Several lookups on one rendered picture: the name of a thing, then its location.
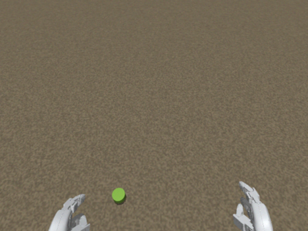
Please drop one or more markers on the left robot hand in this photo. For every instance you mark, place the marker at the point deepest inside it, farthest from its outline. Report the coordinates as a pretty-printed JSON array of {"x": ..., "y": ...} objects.
[{"x": 63, "y": 220}]

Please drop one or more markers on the tin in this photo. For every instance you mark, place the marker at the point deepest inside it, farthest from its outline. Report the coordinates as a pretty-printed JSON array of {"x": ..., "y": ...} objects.
[{"x": 118, "y": 195}]

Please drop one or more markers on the right robot hand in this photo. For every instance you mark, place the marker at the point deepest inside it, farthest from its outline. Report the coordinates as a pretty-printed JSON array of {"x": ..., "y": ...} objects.
[{"x": 259, "y": 218}]

